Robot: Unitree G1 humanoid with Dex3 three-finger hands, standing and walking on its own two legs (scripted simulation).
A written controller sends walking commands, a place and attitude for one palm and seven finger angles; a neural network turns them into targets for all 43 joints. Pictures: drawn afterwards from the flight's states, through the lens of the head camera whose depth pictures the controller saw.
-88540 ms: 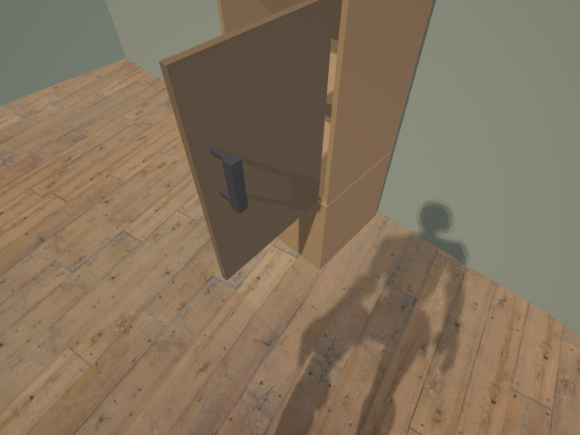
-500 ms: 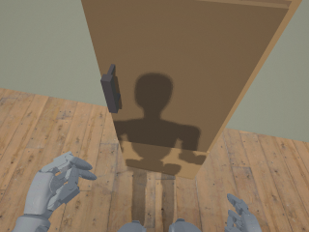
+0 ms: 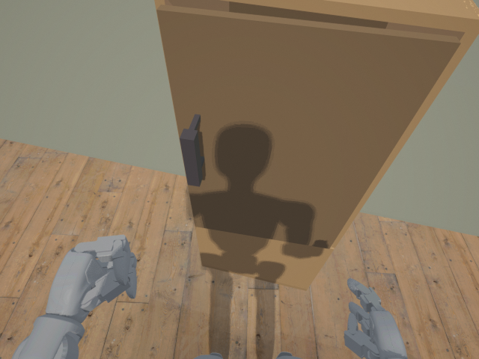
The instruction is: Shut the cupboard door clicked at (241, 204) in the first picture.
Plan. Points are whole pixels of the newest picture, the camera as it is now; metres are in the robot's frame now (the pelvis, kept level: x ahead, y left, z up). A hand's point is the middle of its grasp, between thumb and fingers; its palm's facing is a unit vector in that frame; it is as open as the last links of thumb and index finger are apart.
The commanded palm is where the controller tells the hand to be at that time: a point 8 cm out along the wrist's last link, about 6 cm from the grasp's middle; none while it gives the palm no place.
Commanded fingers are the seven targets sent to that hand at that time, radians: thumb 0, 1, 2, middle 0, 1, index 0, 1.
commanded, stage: raise the hand and make a fist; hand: left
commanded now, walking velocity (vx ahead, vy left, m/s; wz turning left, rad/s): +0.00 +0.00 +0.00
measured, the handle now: (195, 151) +0.46 +0.12 +0.07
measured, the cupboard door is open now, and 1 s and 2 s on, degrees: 3 3 3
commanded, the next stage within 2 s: bring the fist close to the handle in 0.52 s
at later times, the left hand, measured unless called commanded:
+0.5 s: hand (114, 273) +0.22 +0.20 +0.08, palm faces -0.08 -1.00 -0.05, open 3.1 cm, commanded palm +0.20 +0.25 +0.08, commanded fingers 0.00 0.90 0.90 -1.30 -1.50 -1.30 -1.50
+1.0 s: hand (154, 237) +0.28 +0.16 +0.08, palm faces -0.13 -0.99 -0.02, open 3.1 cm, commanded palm +0.27 +0.21 +0.08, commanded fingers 0.00 0.90 0.90 -1.30 -1.50 -1.30 -1.50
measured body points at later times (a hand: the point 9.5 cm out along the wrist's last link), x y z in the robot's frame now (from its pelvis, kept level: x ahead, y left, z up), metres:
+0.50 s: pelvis +0.00 +0.01 +0.01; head +0.03 +0.03 +0.45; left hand +0.22 +0.25 +0.08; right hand +0.17 -0.23 -0.05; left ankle -0.01 +0.05 -0.68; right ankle +0.03 -0.09 -0.68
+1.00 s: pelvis +0.00 +0.01 +0.01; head +0.04 +0.01 +0.45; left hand +0.28 +0.21 +0.08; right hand +0.16 -0.23 -0.07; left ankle -0.01 +0.05 -0.68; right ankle +0.03 -0.09 -0.68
